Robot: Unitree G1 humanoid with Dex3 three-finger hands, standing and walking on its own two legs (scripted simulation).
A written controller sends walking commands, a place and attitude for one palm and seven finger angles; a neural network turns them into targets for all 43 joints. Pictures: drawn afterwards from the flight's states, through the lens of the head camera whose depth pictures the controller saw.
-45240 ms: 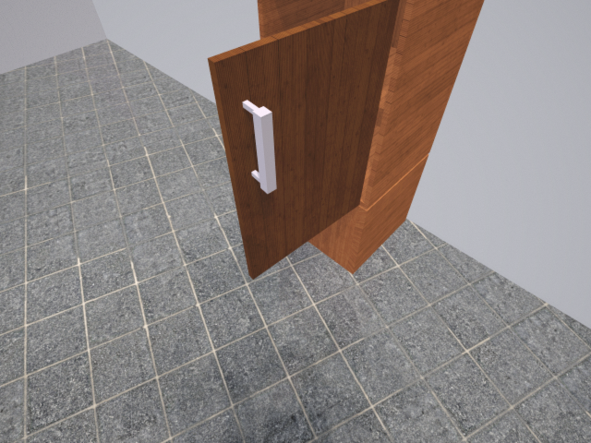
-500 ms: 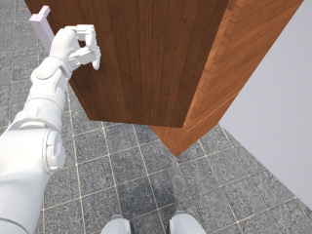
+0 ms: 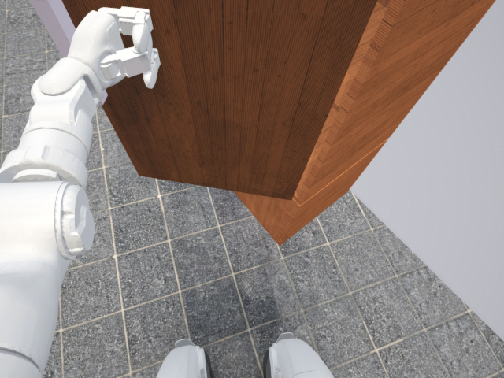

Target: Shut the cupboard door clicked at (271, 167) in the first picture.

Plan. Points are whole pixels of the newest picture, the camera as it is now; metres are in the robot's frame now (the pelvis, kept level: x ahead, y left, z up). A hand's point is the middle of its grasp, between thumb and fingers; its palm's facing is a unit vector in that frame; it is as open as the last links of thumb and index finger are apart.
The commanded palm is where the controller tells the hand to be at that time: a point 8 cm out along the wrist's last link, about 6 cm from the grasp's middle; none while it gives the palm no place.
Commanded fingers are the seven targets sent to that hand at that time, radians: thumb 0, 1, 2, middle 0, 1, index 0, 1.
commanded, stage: push the door shut along its arc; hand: left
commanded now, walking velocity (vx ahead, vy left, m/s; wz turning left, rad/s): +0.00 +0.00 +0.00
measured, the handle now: (81, 45) +0.58 +0.18 +0.14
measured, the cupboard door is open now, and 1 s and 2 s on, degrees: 43 30 30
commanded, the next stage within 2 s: pull the fist back off the door in 0.22 s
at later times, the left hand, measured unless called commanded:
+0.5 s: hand (180, 32) +0.59 +0.04 +0.15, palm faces -0.05 -0.99 +0.10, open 3.0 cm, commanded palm +0.57 +0.08 +0.14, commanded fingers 0.00 0.90 0.90 -1.30 -1.50 -1.30 -1.50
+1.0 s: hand (174, 67) +0.53 +0.05 +0.14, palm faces -0.05 -1.00 -0.04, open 3.1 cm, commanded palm +0.49 +0.10 +0.14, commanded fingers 0.00 0.90 0.90 -1.30 -1.50 -1.30 -1.50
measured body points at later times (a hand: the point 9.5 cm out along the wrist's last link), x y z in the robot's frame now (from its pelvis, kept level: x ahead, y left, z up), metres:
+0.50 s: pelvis +0.00 +0.00 -0.01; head +0.14 +0.00 +0.41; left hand +0.58 +0.10 +0.15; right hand -0.04 -0.25 -0.12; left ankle +0.03 +0.11 -0.69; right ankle +0.00 -0.12 -0.69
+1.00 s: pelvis +0.03 -0.02 +0.02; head +0.10 -0.03 +0.47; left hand +0.52 +0.11 +0.15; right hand +0.01 -0.29 -0.10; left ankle +0.03 +0.11 -0.69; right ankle +0.00 -0.12 -0.69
